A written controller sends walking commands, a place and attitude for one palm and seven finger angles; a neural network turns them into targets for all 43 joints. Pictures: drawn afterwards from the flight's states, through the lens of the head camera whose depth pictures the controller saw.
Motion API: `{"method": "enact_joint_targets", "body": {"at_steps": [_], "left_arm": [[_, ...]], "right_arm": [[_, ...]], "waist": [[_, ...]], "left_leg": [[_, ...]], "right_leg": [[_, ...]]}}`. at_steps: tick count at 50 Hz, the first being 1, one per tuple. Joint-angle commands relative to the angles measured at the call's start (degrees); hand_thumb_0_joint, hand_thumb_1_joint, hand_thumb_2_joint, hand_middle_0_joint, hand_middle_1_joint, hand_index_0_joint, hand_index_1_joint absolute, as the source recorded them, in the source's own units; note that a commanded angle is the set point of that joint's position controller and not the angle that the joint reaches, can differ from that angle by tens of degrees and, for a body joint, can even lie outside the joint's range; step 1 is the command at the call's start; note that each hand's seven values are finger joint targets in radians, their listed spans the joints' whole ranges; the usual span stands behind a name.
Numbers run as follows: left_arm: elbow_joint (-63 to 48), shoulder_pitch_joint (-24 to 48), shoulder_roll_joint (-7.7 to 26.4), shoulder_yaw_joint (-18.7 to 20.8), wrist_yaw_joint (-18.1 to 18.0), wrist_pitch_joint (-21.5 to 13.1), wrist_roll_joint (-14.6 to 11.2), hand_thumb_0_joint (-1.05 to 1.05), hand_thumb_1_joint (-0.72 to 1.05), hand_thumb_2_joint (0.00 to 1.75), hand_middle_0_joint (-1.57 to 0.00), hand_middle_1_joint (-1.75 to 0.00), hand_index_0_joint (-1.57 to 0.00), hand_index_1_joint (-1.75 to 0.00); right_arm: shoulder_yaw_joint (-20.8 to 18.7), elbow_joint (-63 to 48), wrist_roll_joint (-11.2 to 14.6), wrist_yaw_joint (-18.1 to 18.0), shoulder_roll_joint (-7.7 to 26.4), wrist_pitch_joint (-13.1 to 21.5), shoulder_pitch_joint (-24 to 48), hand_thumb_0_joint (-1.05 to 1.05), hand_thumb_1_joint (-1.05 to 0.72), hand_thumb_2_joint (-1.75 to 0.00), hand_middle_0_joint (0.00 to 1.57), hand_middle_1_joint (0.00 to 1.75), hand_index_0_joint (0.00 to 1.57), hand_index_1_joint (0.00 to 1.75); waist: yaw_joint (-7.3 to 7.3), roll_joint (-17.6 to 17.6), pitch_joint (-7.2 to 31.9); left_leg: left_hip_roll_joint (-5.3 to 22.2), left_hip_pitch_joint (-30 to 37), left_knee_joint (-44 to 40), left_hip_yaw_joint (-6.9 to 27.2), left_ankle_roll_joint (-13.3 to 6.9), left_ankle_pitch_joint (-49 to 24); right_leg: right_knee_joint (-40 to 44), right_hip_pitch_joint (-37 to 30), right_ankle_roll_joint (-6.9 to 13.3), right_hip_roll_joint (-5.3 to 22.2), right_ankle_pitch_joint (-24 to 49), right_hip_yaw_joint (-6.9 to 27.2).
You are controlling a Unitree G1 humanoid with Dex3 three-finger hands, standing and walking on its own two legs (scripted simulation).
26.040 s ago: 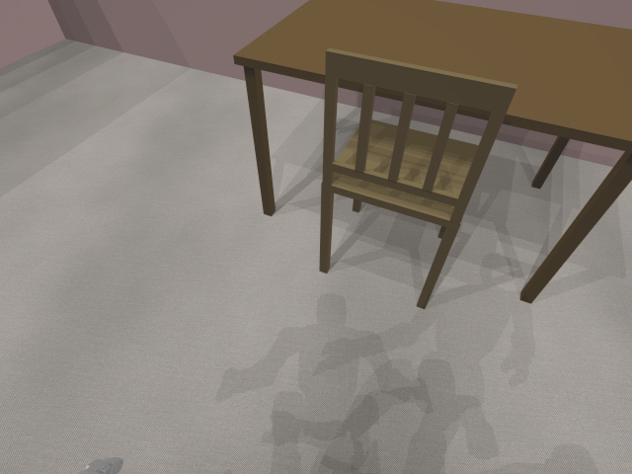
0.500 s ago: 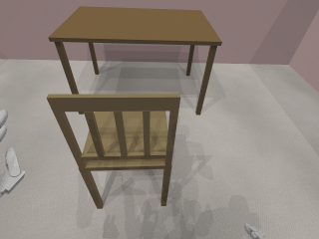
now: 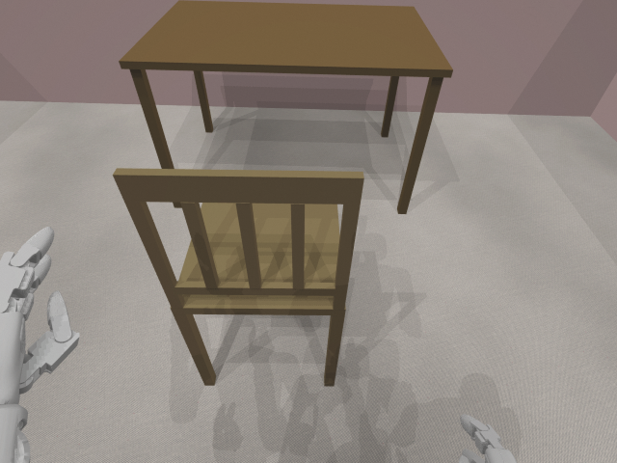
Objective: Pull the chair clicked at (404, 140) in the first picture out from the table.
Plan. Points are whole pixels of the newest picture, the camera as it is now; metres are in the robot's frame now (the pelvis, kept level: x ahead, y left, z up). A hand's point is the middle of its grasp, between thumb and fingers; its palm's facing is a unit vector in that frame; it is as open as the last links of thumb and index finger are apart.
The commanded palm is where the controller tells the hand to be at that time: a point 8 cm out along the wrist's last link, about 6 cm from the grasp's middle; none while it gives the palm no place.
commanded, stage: let the arm hang, fingers relaxed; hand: left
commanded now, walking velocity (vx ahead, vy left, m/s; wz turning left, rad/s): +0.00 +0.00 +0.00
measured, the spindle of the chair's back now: (250, 247) +0.54 +0.16 -0.09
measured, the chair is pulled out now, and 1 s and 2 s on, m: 0.68 0.68 0.68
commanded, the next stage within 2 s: look to check the result in 1.06 s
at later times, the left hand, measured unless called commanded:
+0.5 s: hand out of the picture -0.01 +0.18 -0.17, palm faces +0.02 -0.97 -0.23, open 7.2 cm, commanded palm none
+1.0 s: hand out of the picture -0.01 +0.13 -0.17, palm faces +0.04 -0.99 -0.15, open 7.3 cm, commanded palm none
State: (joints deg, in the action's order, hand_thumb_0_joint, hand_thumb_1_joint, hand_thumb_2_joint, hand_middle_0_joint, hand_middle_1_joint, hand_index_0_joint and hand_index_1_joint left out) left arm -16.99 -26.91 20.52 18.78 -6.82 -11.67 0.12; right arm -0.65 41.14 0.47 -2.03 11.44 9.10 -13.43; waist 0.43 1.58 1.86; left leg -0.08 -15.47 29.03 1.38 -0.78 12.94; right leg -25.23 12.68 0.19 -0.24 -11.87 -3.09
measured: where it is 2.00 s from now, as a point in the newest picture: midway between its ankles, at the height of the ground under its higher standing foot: outside the picture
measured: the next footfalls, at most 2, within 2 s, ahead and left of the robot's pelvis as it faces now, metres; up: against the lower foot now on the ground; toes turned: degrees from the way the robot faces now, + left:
none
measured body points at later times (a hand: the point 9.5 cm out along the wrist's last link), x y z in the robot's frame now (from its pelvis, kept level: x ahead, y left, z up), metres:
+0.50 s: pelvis +0.00 -0.01 +0.00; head +0.02 -0.01 +0.45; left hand -0.01 +0.23 -0.15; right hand -0.04 -0.24 -0.15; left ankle +0.03 +0.11 -0.74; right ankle +0.02 -0.12 -0.74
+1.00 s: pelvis +0.00 -0.02 +0.00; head +0.02 -0.02 +0.45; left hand -0.01 +0.19 -0.16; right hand -0.02 -0.21 -0.16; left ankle +0.03 +0.11 -0.74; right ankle +0.02 -0.12 -0.74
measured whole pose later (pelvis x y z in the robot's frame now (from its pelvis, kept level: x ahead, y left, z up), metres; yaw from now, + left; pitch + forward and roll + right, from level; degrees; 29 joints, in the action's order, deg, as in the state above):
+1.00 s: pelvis +0.00 -0.02 +0.00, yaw +0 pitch -1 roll +0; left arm 61.3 -19.0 6.2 -0.9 -2.2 0.4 0.3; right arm 0.6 61.9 -0.6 -2.0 5.6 0.0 -19.6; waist -0.1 0.4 -2.4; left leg -0.1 -13.8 27.2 1.9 0.3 12.5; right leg -26.6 12.3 1.6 -0.2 -13.4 -3.6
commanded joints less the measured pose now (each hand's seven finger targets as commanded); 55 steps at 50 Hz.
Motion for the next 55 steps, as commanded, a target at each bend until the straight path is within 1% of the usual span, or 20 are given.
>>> {"method": "enact_joint_targets", "body": {"at_steps": [1,3,4,6,9,11,12,14,19,22,23,27,28,32,33,36,39,47,48,55], "left_arm": [[30.0,2.6,-5.9,-13.8,5.9,12.0,1.8,0.0,0.9,0.9,-0.2,-0.3,-0.2,-0.3],[35.9,6.3,-3.9,-14.4,5.7,12.1,2.0,0.0,0.9,0.9,-0.2,-0.3,-0.2,-0.3],[39.2,7.5,-2.9,-14.8,5.6,12.0,2.0,0.0,0.9,0.9,-0.2,-0.3,-0.2,-0.3],[46.1,9.3,-2.2,-15.7,5.5,12.2,1.6,0.0,0.9,0.9,-0.2,-0.3,-0.2,-0.3],[56.4,8.8,-1.8,-17.2,5.3,12.2,1.0,0.0,0.9,0.9,-0.2,-0.3,-0.2,-0.3],[62.0,7.9,-2.0,-17.7,5.2,11.9,0.7,0.0,0.9,0.9,-0.2,-0.3,-0.2,-0.3],[63.1,6.7,-3.8,-16.8,5.0,11.7,1.0,0.0,0.9,0.9,-0.2,-0.3,-0.2,-0.3],[65.0,7.1,-4.4,-17.0,4.9,11.9,0.8,0.0,0.9,0.9,-0.2,-0.3,-0.2,-0.3],[70.2,7.4,-4.5,-18.1,5.2,11.9,0.4,0.0,0.9,0.9,-0.2,-0.3,-0.2,-0.3],[72.6,6.2,-4.7,-18.3,5.1,11.8,0.2,0.0,0.9,0.9,-0.2,-0.3,-0.2,-0.3],[73.2,6.3,-4.8,-18.5,5.1,11.9,0.2,0.0,0.9,0.9,-0.2,-0.3,-0.2,-0.3],[75.2,4.8,-5.3,-18.8,4.9,11.9,0.1,0.0,0.9,0.9,-0.2,-0.3,-0.2,-0.3],[75.7,4.8,-5.5,-18.9,4.9,12.0,0.1,0.0,0.9,0.9,-0.2,-0.3,-0.2,-0.3],[76.6,3.6,-6.3,-18.9,4.7,11.9,0.2,0.0,0.9,0.9,-0.2,-0.3,-0.2,-0.3],[76.8,3.5,-6.4,-19.0,4.6,11.9,0.1,0.0,0.9,0.9,-0.2,-0.3,-0.2,-0.3],[77.1,3.0,-7.1,-18.9,4.5,11.9,0.2,0.0,0.9,0.9,-0.2,-0.3,-0.2,-0.3],[77.1,2.8,-7.7,-18.9,4.5,11.8,0.3,0.0,0.9,0.9,-0.2,-0.3,-0.2,-0.3],[76.9,2.7,-8.6,-18.7,4.3,11.5,0.3,0.0,0.9,0.9,-0.2,-0.3,-0.2,-0.3],[77.0,2.6,-8.7,-18.8,4.4,11.5,0.3,0.0,0.9,0.9,-0.2,-0.3,-0.2,-0.3],[76.5,3.1,-8.7,-18.7,4.4,11.4,0.2,0.0,0.9,0.9,-0.2,-0.3,-0.2,-0.3]], "right_arm": [[-1.9,0.8,-1.4,2.3,5.5,-4.8,-0.1,0.0,-0.9,-0.9,0.2,0.3,0.2,0.3],[-1.6,0.2,-1.9,2.2,5.7,-6.5,-0.2,0.0,-0.9,-0.9,0.2,0.3,0.2,0.3],[-1.5,0.6,-2.0,2.1,6.3,-7.2,-0.5,0.0,-0.9,-0.9,0.2,0.3,0.2,0.3],[-1.1,2.4,-1.9,1.8,6.4,-7.8,-0.6,0.0,-0.9,-0.9,0.2,0.3,0.2,0.3],[-0.2,6.3,-1.7,1.4,6.5,-7.8,0.1,0.0,-0.9,-0.9,0.2,0.3,0.2,0.3],[0.2,8.8,-1.3,1.1,5.6,-7.9,-1.4,0.0,-0.9,-0.9,0.2,0.3,0.2,0.3],[-0.1,9.7,-1.6,0.9,4.4,-7.8,-2.6,0.0,-0.9,-0.9,0.2,0.3,0.2,0.3],[-0.2,11.1,-1.6,0.6,3.7,-8.3,-4.2,0.0,-0.9,-0.9,0.2,0.3,0.2,0.3],[-0.4,14.3,-1.4,0.6,3.2,-8.8,-8.1,0.0,-0.9,-0.9,0.2,0.3,0.2,0.3],[-0.2,16.0,-1.2,0.5,2.7,-8.6,-10.2,0.0,-0.9,-0.9,0.2,0.3,0.2,0.3],[-0.1,16.4,-1.2,0.4,2.5,-8.8,-10.4,0.0,-0.9,-0.9,0.2,0.3,0.2,0.3],[0.1,18.1,-1.2,0.4,1.8,-8.8,-12.1,0.0,-0.9,-0.9,0.2,0.3,0.2,0.3],[0.1,18.4,-1.1,0.3,1.4,-8.9,-12.0,0.0,-0.9,-0.9,0.2,0.3,0.2,0.3],[0.2,19.3,-1.1,0.2,0.7,-8.6,-13.0,0.0,-0.9,-0.9,0.2,0.3,0.2,0.3],[0.3,19.4,-1.1,0.2,0.6,-8.8,-12.7,0.0,-0.9,-0.9,0.2,0.3,0.2,0.3],[0.2,19.5,-1.2,0.1,0.1,-8.6,-13.1,0.0,-0.9,-0.9,0.2,0.3,0.2,0.3],[0.2,19.7,-1.1,0.0,-0.6,-8.5,-12.6,0.0,-0.9,-0.9,0.2,0.3,0.2,0.3],[0.3,19.9,-1.1,-0.1,-1.5,-8.4,-12.2,0.0,-0.9,-0.9,0.2,0.3,0.2,0.3],[0.3,19.8,-1.0,-0.2,-1.8,-8.6,-11.9,0.0,-0.9,-0.9,0.2,0.3,0.2,0.3],[0.3,19.9,-1.1,-0.2,-1.5,-8.3,-11.8,0.0,-0.9,-0.9,0.2,0.3,0.2,0.3]], "waist": [[-0.99,-4.7,0.4],[-0.95,-11.3,-0.4],[-1.11,-12.7,0.4],[-1.15,-9.2,1.0],[0.12,2.5,-0.8],[-0.04,5.3,0.1],[-0.03,6.9,1.3],[-0.11,7.3,-0.9],[-0.34,0.0,-5.3],[-0.37,-1.4,-3.5],[-0.44,-1.8,-5.7],[-0.49,-2.3,-6.4],[-0.46,-2.6,-8.4],[-0.57,-2.2,-6.6],[-0.46,-1.3,-8.5],[-0.58,-1.7,-7.6],[-0.46,-1.3,-8.9],[-0.55,-0.3,-7.4],[-0.39,-0.9,-9.2],[-0.46,-0.7,-6.8]], "left_leg": [[5.4,-2.4,-1.0,6.2,-2.4,-10.5],[3.6,-3.0,0.4,6.0,-2.3,-8.7],[2.8,-2.0,0.9,5.4,-2.1,-9.9],[2.8,1.1,-0.2,5.2,-1.6,-12.3],[4.3,-0.1,-4.0,6.3,-1.8,-13.8],[4.1,0.8,-4.5,5.6,-1.4,-11.5],[4.1,1.5,-4.3,5.4,-1.4,-10.6],[4.4,0.4,-5.4,5.8,-1.8,-7.2],[4.5,-1.8,-7.5,6.1,-2.1,-0.3],[4.3,-0.1,-7.0,5.6,-2.1,-0.9],[4.3,-0.8,-7.5,5.5,-2.2,0.2],[4.1,-0.9,-7.3,5.1,-2.2,1.7],[4.0,-1.3,-7.6,5.0,-2.4,2.3],[4.2,-0.6,-7.8,5.0,-2.3,2.2],[4.2,-1.7,-8.2,4.9,-2.5,3.2],[4.3,-1.7,-8.4,5.2,-2.4,4.0],[4.3,-2.1,-8.2,5.0,-2.4,2.9],[4.0,-0.5,-7.1,4.4,-2.1,0.2],[4.0,-1.0,-7.0,4.2,-2.2,0.2],[4.1,0.3,-6.6,4.3,-2.0,-3.2]], "right_leg": [[-1.7,3.6,1.8,6.0,3.8,4.6],[-0.6,2.0,3.3,7.3,3.5,6.2],[-0.4,1.0,4.2,8.1,5.3,7.0],[-0.2,0.6,4.3,8.2,7.1,7.1],[0.3,-2.4,2.7,5.9,5.7,6.0],[1.7,-4.0,2.8,6.0,5.0,6.4],[2.2,-4.7,3.2,6.1,5.5,6.1],[3.4,-4.1,3.3,5.7,3.8,5.2],[5.5,-2.3,3.6,5.8,-1.6,4.9],[5.8,-2.3,3.6,6.2,-2.3,5.4],[6.4,-1.2,3.8,5.9,-3.3,5.2],[6.5,0.2,3.7,6.1,-5.7,5.8],[7.0,1.3,3.9,5.9,-6.4,5.6],[6.1,1.0,3.7,5.9,-5.7,5.9],[6.4,1.6,3.8,5.6,-6.4,5.7],[5.6,1.8,3.7,5.6,-6.6,5.9],[5.6,2.1,3.6,5.5,-4.9,5.6],[5.6,1.7,3.7,5.9,-3.3,6.1],[6.3,2.3,3.8,5.7,-3.3,5.8],[5.5,0.4,3.7,6.1,-0.7,5.7]]}}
